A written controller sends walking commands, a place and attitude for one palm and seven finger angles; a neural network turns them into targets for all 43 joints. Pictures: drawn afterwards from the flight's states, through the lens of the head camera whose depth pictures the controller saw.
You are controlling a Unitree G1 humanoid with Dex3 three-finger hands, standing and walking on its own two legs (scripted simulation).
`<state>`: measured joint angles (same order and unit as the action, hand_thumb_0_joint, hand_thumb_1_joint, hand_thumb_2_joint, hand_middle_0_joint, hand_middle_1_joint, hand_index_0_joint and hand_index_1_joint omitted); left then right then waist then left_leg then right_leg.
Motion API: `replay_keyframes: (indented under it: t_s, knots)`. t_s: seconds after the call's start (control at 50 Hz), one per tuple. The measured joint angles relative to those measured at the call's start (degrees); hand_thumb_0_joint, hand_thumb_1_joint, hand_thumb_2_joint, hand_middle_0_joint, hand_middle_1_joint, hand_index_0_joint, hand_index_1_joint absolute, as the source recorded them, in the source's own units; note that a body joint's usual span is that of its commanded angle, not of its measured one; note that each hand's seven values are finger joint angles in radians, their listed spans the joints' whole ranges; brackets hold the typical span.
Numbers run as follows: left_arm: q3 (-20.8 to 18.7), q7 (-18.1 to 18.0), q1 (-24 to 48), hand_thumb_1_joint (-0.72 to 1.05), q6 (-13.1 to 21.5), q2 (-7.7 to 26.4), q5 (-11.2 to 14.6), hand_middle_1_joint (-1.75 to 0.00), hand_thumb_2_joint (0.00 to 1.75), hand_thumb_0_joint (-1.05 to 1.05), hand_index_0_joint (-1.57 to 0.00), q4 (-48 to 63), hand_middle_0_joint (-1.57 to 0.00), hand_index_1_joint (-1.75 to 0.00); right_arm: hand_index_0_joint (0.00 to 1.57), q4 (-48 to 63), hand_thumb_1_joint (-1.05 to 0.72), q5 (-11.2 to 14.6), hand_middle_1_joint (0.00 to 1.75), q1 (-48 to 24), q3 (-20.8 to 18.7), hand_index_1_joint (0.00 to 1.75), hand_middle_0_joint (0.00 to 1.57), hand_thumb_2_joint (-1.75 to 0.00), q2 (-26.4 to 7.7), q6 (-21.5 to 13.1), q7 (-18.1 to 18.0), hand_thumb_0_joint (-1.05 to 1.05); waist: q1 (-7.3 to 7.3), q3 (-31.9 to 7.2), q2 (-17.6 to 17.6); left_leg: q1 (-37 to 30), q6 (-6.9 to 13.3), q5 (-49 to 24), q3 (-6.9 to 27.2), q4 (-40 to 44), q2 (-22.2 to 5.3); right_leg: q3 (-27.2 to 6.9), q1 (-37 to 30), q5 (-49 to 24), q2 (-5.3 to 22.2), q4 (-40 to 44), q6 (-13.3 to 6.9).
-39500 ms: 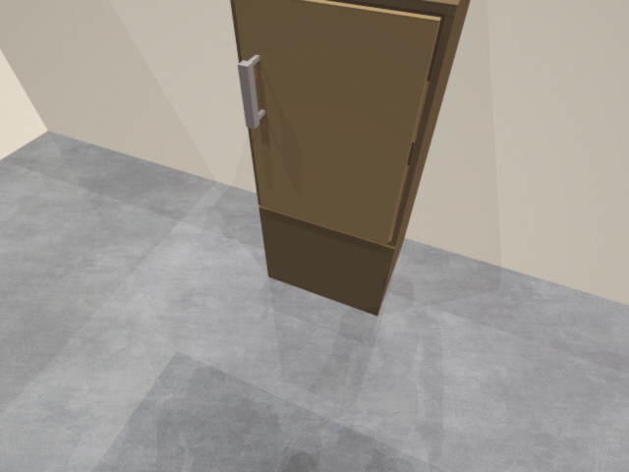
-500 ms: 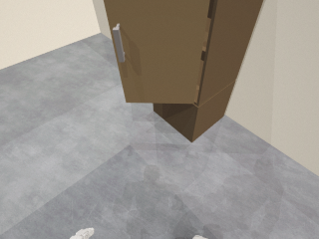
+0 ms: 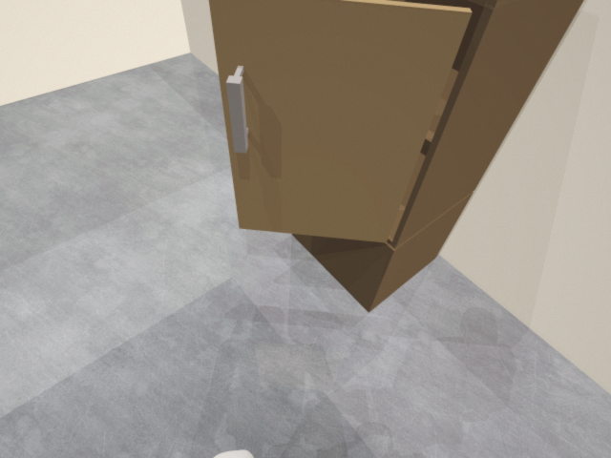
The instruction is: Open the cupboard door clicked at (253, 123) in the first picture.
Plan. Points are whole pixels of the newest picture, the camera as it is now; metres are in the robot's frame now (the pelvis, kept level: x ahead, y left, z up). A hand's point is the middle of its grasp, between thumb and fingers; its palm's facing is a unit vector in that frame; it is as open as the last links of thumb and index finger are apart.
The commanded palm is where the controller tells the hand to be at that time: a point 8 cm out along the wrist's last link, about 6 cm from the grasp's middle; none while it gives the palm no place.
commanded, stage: take the last steps up to it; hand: left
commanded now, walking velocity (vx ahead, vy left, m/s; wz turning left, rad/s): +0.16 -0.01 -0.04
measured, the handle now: (240, 110) +0.68 +0.19 +0.06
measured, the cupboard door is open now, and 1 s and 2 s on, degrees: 46 46 46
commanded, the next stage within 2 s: come to a stop and stand still in 0.04 s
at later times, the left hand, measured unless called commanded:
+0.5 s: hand (206, 423) +0.19 +0.16 -0.16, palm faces +0.02 -0.98 -0.21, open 7.3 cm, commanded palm none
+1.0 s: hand out of the picture +0.10 +0.17 -0.16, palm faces +0.00 -0.97 -0.23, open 7.3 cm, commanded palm none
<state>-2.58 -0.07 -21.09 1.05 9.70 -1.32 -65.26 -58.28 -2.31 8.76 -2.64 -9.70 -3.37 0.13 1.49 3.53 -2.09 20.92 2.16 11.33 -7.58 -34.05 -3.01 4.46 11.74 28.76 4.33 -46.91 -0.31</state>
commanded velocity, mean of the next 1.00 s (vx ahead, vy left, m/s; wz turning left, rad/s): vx -0.07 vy -0.01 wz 0.00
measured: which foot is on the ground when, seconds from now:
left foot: down 0.00-1.00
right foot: up 0.00-0.26, down 0.28-0.58, up 0.60-0.88, down 0.90-1.00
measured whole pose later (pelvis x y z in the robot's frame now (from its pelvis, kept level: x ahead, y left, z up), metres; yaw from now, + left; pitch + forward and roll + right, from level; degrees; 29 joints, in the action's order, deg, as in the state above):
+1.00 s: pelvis +0.08 -0.02 +0.01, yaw +0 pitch +0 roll +1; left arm -0.8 -1.4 -14.3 -0.4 9.8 -1.0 -62.7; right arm -62.2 -1.1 11.8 -2.2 -9.6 1.1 -1.5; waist -1.1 2.1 0.6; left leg 12.5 -0.6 13.8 -6.6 -26.4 -2.5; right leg 2.0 7.7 19.3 1.7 -26.6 0.1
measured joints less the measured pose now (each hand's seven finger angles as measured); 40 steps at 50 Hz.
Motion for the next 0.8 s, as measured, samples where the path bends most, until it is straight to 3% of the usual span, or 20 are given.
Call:
replay_keyframes:
  t_s: [0.04, 0.1, 0.18, 0.28, 0.4, 0.54, 0.56, 0.6, 0.64, 0.72, 0.8]
  knots:
    - [0.0, 0.1, 1.2, 0.92, -0.6, 0.1, -0.1, -0.3, 0.9, 0.0, -0.2, 0.1, -0.2, -0.3, 0.2, 0.4, -0.91, 0.1, 0.3, 0.5, 0.4, 0.29, 0.19, -0.9, 0.7, -0.1, -0.6, 0.0, -0.16, 0.0, -0.4, -1.7, 0.1, 2.0, -0.8, 1.0, 0.4, -0.8, 6.3, -1.0, -0.2, -11.5, -0.6]
    - [-0.1, 0.4, 3.7, 0.92, -0.7, -0.1, -0.3, -0.3, 0.9, 0.01, -0.2, 1.6, -0.19, -0.3, 0.2, -0.2, -0.92, 0.4, 0.3, 2.2, 0.4, 0.3, 0.2, -0.9, 1.1, -0.1, -1.7, -0.01, -0.31, -0.3, -0.2, -5.0, -0.2, 1.0, -1.3, 5.6, 1.2, -0.7, 12.3, -5.2, 0.3, -14.7, -0.4]
    - [-0.1, 0.0, 6.9, 0.93, -0.6, -0.4, -0.5, -0.3, 0.9, 0.01, -0.2, 4.0, -0.19, -0.3, 0.2, -2.0, -0.94, 0.3, 0.3, 4.8, 0.6, 0.3, 0.2, -0.9, 0.4, 0.6, -1.7, -0.01, -0.85, -0.8, 0.9, -8.5, -0.1, 0.7, -1.3, 9.8, 1.8, 0.0, 13.8, -8.7, 0.9, -4.1, 0.2]
    - [0.3, -0.6, 9.5, 0.94, 0.2, 1.5, -0.1, -0.3, 0.9, 0.01, -0.2, 5.3, -0.19, -0.3, 0.2, -4.7, -0.92, 0.8, 0.3, 7.5, 1.3, 0.3, 0.2, -0.9, 1.4, 2.4, -1.9, 0.0, -1.59, -0.9, 0.1, -9.6, -1.8, 5.0, -1.0, 6.1, 2.4, -0.8, 6.9, -17.9, 0.6, 14.7, 0.8]
    - [1.7, -1.4, 11.6, 0.93, -0.2, -0.1, 0.5, -0.3, 0.9, 0.01, -0.2, 4.4, -0.19, -0.3, 0.2, -6.1, -0.91, 1.8, 0.3, 7.1, 1.0, 0.29, 0.2, -0.9, 1.2, 4.6, -1.6, 0.0, -3.67, -0.9, 3.0, -10.4, -3.4, 6.9, 0.8, 5.4, 0.6, 0.8, 4.9, -13.1, -1.0, 15.3, -0.3]
    - [0.7, -2.2, 14.4, 0.92, -1.2, -1.3, 0.2, -0.3, 0.9, 0.0, -0.21, 6.5, -0.2, -0.3, 0.2, -4.4, -0.91, 1.9, 0.3, 5.0, -0.1, 0.29, 0.2, -0.9, 0.2, 6.3, -2.0, 0.0, -2.46, 1.4, 1.7, -7.3, -5.0, 11.7, 2.8, 0.3, 1.1, 1.8, 4.2, -12.8, -0.7, 14.9, 0.2]
    - [0.5, -2.3, 14.5, 0.92, -1.4, -1.1, 0.3, -0.3, 0.9, 0.0, -0.21, 6.7, -0.2, -0.3, 0.2, -4.0, -0.91, 1.8, 0.3, 4.5, -0.2, 0.29, 0.2, -0.9, 0.0, 6.2, -2.0, 0.0, -2.28, 1.7, 1.3, -7.6, -4.5, 7.2, 2.4, 1.9, 1.1, 1.6, 4.3, -12.7, -0.5, 14.5, 0.5]
    - [0.0, -2.3, 14.1, 0.92, -2.3, -0.3, 0.5, -0.3, 0.9, 0.0, -0.21, 6.9, -0.2, -0.3, 0.2, -3.3, -0.91, 1.4, 0.3, 3.9, -0.3, 0.29, 0.2, -0.9, 0.0, 5.9, -2.0, 0.0, -1.79, 1.5, -0.2, -8.1, -2.1, 5.7, 1.4, 2.5, 1.8, 0.8, 5.0, -12.2, 0.1, 12.5, 0.9]
    - [-0.2, -2.3, 13.6, 0.92, -3.6, 0.6, 0.5, -0.3, 0.9, 0.0, -0.21, 6.9, -0.2, -0.3, 0.2, -2.1, -0.91, 0.9, 0.3, 3.6, -0.3, 0.29, 0.19, -0.9, 0.2, 5.5, -2.3, 0.0, -1.8, 0.7, -0.5, -8.2, -0.4, 6.5, 1.0, 3.3, 1.8, -1.5, 7.4, -4.6, -1.0, 4.5, 0.8]
    - [-0.8, -2.1, 12.9, 0.92, -4.3, 2.0, 0.5, -0.3, 0.9, 0.0, -0.2, 6.7, -0.2, -0.3, 0.2, -0.7, -0.91, 0.5, 0.3, 2.9, 0.5, 0.29, 0.19, -0.9, 0.8, 4.5, -3.0, 0.0, -1.73, 0.3, -0.4, -8.1, 0.0, 4.7, 1.4, 5.9, 1.6, -4.4, 9.5, -1.5, -3.1, -6.8, 1.0]
    - [-0.5, -1.6, 11.5, 0.92, -4.1, 2.5, 0.5, -0.3, 0.9, 0.0, -0.2, 6.1, -0.19, -0.3, 0.2, -0.7, -0.91, 0.5, 0.3, 2.0, 0.8, 0.3, 0.2, -0.9, 1.3, 4.0, -2.8, 0.0, -1.4, -0.1, 0.3, -8.2, -0.4, 3.1, 1.2, 7.8, 1.4, -4.0, 6.1, -2.0, -2.6, -1.1, 1.5]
